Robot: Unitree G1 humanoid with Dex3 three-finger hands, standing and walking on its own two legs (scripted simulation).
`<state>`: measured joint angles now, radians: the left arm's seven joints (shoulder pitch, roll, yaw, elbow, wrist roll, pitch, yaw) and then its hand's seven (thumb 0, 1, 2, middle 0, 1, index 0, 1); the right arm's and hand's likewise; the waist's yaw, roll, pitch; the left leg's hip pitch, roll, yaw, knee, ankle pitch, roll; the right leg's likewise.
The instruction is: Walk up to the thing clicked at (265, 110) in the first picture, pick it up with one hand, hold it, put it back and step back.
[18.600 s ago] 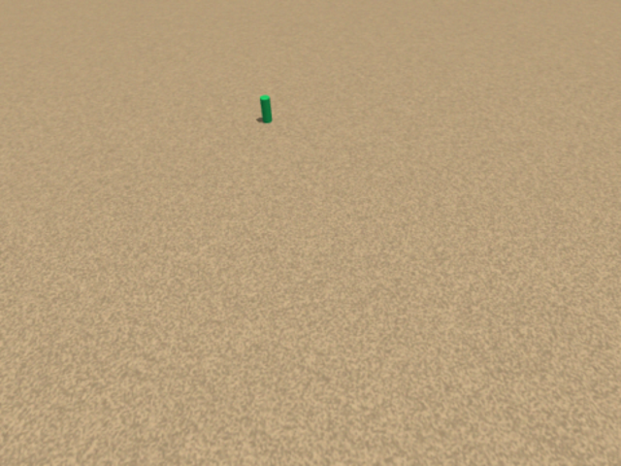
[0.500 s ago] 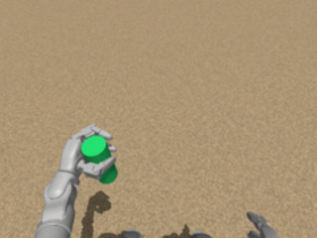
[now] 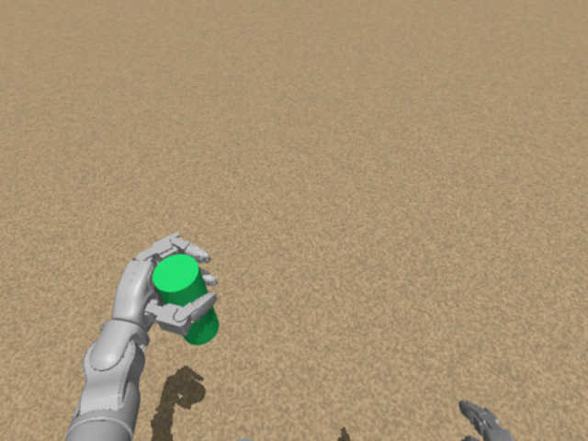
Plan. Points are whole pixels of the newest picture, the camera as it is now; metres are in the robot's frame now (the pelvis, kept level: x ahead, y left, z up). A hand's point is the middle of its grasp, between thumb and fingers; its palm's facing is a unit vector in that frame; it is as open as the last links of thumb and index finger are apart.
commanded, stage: hold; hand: left
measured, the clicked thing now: (189, 303) +0.32 +0.17 +0.00
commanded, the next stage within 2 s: none
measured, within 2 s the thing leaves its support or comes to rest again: neither
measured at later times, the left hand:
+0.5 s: hand (183, 287) +0.32 +0.16 +0.06, palm faces -0.15 -0.99 -0.01, open 8.0 cm
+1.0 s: hand (184, 286) +0.31 +0.16 +0.06, palm faces -0.15 -0.99 -0.01, open 8.0 cm
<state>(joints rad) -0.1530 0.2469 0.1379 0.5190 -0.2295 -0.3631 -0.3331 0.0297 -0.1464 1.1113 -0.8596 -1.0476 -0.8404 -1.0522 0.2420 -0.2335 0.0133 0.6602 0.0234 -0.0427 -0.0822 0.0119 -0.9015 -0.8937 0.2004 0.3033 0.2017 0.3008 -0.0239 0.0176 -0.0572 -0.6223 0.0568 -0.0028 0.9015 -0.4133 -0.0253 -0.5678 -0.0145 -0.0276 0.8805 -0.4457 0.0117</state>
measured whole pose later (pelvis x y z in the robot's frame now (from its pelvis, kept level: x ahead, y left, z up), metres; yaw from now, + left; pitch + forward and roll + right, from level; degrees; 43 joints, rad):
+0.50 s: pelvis +0.00 +0.00 +0.01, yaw +0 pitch +5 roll -1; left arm -0.18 0.25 0.14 0.55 -0.23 -0.35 -0.34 0.03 -0.15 1.11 -0.86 -1.05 -0.84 -1.05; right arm 0.24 -0.23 0.02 0.66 0.03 -0.05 -0.08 0.01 -0.90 -0.90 0.20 0.30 0.20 0.30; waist -0.02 0.01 -0.04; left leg -0.55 0.05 0.00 0.83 -0.38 -0.02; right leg -0.50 -0.02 -0.02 0.82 -0.41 0.01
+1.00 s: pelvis -0.01 +0.00 +0.01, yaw +0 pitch +5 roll -1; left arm -0.18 0.25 0.15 0.57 -0.22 -0.37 -0.34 0.03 -0.15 1.11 -0.86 -1.05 -0.84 -1.05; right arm 0.24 -0.23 0.01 0.67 0.02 -0.05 -0.09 0.01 -0.90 -0.90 0.20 0.30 0.20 0.30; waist -0.02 0.01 -0.03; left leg -0.53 0.05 0.01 0.81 -0.37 -0.02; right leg -0.48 -0.02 -0.02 0.80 -0.40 0.01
